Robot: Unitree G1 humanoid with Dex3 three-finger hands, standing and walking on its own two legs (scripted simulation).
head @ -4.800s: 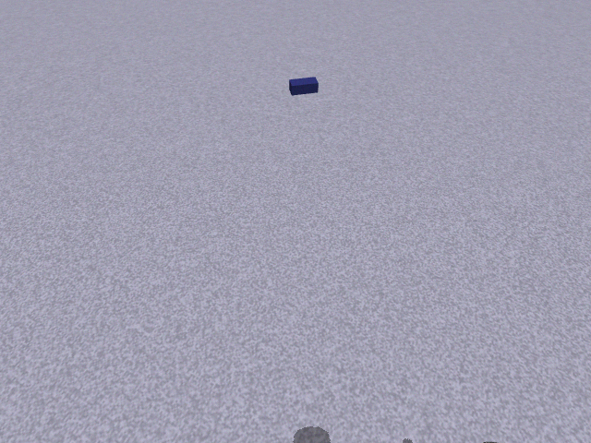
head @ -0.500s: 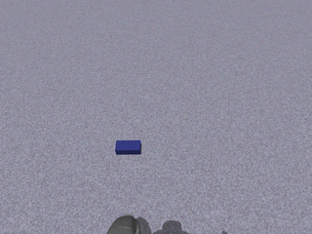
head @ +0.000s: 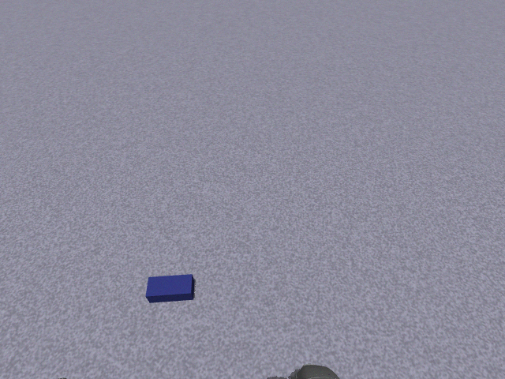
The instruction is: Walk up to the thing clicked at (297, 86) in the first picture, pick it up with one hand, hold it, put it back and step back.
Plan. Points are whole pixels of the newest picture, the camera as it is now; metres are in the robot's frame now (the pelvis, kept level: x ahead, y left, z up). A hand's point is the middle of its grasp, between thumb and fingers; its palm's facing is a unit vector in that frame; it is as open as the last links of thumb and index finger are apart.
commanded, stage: walk up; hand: left
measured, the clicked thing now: (171, 288) +0.56 +0.31 -0.72
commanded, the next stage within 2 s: none
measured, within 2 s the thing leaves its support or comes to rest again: neither
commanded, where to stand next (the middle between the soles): +0.15 +0.00 m, yaw +2 degrees
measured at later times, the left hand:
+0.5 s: hand out of the picture +0.12 +0.25 -0.15, palm faces +0.03 -0.92 -0.38, open 7.4 cm
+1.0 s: hand (97, 356) +0.19 +0.28 -0.13, palm faces +0.04 -0.92 -0.39, open 7.4 cm
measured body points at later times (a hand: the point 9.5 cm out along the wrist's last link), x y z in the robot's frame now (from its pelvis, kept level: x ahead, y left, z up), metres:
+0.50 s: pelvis +0.08 -0.02 +0.00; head +0.12 -0.01 +0.45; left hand +0.12 +0.30 -0.12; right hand +0.22 -0.32 -0.11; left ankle +0.16 +0.10 -0.71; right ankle +0.09 -0.14 -0.69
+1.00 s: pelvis +0.13 +0.00 +0.02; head +0.15 +0.00 +0.46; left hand +0.19 +0.32 -0.11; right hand +0.24 -0.30 -0.11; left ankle +0.16 +0.12 -0.71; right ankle +0.12 -0.14 -0.71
